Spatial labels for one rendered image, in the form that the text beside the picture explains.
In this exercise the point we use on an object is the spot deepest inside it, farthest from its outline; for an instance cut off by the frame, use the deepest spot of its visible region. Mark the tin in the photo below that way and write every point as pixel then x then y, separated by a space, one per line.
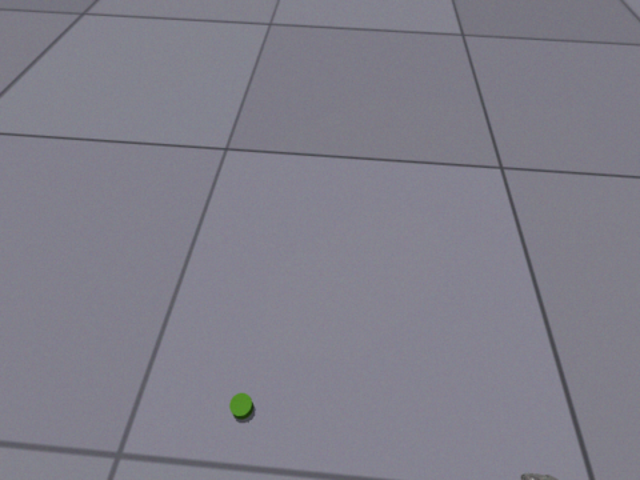
pixel 241 406

